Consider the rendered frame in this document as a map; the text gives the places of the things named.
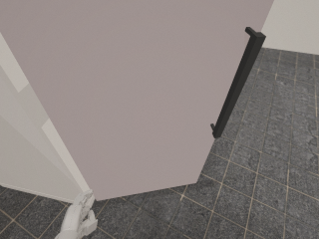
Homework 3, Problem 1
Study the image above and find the handle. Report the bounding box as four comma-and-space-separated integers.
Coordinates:
210, 27, 266, 138

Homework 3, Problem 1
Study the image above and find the left robot hand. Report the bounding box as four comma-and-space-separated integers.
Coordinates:
60, 189, 98, 239

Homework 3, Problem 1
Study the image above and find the fridge door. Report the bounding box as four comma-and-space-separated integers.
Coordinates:
0, 0, 274, 201

